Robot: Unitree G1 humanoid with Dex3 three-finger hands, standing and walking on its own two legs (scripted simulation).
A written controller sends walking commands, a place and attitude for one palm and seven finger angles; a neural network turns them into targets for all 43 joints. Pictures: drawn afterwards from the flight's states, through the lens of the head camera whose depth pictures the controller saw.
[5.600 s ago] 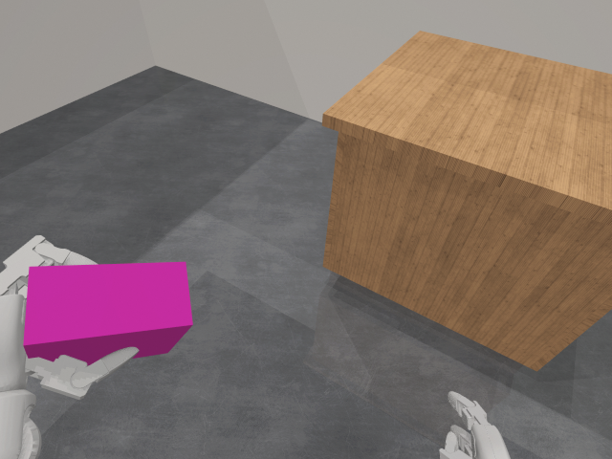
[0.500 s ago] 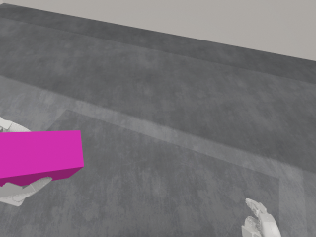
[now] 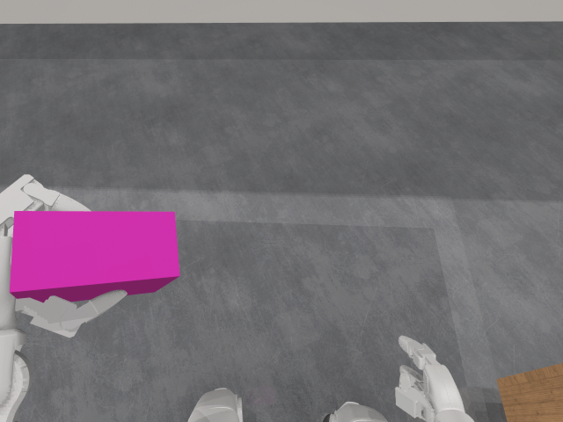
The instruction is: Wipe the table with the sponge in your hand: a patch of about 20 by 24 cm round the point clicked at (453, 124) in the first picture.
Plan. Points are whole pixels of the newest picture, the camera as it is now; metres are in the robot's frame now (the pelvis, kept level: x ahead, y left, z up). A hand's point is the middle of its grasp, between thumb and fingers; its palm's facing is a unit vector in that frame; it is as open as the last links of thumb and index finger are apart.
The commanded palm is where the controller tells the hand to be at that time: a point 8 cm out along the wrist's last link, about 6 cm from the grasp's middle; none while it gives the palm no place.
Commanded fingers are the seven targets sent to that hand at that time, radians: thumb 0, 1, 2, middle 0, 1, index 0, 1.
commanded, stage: turn to face it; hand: left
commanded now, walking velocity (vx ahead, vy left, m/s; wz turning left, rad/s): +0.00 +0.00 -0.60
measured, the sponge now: (122, 258) +0.26 +0.19 +0.14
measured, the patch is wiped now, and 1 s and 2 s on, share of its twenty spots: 0.00 0.00 0.00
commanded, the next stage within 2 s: none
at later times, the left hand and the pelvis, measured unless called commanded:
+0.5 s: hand (105, 295) +0.21 +0.16 +0.18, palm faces +0.17 -0.92 -0.36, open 10.6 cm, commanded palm +0.17 +0.21 +0.19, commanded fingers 0.00 0.10 1.30 -1.20 -1.60 -1.20 -1.60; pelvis -0.07 +0.00 +0.01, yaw -19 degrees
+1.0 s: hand (296, 356) +0.17 +0.00 +0.19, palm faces -0.17 -0.83 -0.54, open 10.6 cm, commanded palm +0.15 +0.06 +0.19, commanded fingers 0.00 0.10 1.30 -1.20 -1.60 -1.20 -1.60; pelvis -0.15 -0.07 +0.02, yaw -36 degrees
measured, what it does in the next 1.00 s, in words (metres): walks backwards, turning right: left foot, then right foot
